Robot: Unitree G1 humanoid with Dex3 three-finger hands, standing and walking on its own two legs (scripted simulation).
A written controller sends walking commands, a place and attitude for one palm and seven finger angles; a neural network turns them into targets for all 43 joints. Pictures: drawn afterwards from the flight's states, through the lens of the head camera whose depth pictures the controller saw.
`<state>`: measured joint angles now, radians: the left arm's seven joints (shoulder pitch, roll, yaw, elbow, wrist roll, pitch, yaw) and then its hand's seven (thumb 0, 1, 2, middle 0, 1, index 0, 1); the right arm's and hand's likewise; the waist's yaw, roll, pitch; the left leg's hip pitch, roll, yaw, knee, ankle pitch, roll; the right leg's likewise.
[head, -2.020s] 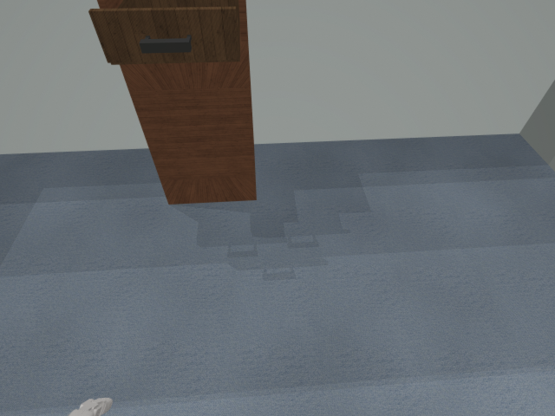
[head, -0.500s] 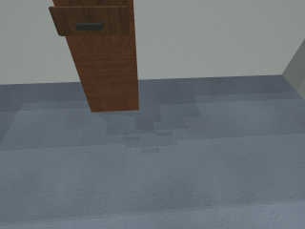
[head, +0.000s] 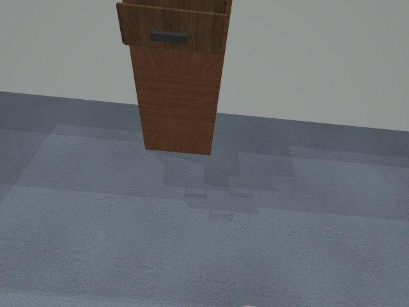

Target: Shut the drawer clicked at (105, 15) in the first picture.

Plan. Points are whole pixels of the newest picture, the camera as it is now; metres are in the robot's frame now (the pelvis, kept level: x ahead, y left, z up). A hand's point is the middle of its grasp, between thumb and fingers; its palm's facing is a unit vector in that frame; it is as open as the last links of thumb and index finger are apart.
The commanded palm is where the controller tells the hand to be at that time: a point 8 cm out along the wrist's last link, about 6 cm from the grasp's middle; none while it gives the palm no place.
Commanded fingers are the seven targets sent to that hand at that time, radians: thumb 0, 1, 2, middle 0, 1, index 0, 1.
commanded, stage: walk to a spot facing it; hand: left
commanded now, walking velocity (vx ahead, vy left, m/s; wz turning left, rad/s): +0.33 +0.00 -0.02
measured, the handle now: (170, 34) +0.97 +0.17 +0.08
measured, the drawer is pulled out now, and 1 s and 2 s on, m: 0.15 0.15 0.15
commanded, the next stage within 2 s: take the last steps up to it in 0.16 s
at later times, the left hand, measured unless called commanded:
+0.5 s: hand (151, 247) +0.29 +0.14 -0.18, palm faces +0.03 -0.98 -0.18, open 7.3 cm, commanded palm none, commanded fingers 0.00 0.90 0.90 -0.20 -0.30 -0.20 -0.30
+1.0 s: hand (135, 217) +0.37 +0.20 -0.18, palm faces +0.02 -0.99 -0.15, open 7.4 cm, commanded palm none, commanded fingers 0.00 0.90 0.90 -0.20 -0.30 -0.20 -0.30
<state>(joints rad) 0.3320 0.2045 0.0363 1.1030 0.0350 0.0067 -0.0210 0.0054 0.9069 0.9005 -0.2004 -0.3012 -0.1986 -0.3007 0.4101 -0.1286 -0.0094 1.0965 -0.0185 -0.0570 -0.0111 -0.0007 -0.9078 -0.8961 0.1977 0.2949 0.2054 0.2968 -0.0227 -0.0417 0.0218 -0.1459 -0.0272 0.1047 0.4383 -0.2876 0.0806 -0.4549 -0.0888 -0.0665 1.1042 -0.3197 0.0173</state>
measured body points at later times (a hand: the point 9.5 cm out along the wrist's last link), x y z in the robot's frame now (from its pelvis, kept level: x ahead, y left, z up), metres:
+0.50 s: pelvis +0.21 -0.03 -0.02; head +0.23 -0.03 +0.43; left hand +0.29 +0.19 -0.16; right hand +0.15 -0.25 -0.18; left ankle +0.09 +0.07 -0.64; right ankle +0.26 -0.11 -0.74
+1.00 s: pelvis +0.38 +0.02 +0.00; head +0.39 +0.04 +0.45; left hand +0.37 +0.25 -0.16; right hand +0.40 -0.22 -0.14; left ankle +0.38 +0.11 -0.74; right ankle +0.38 -0.11 -0.66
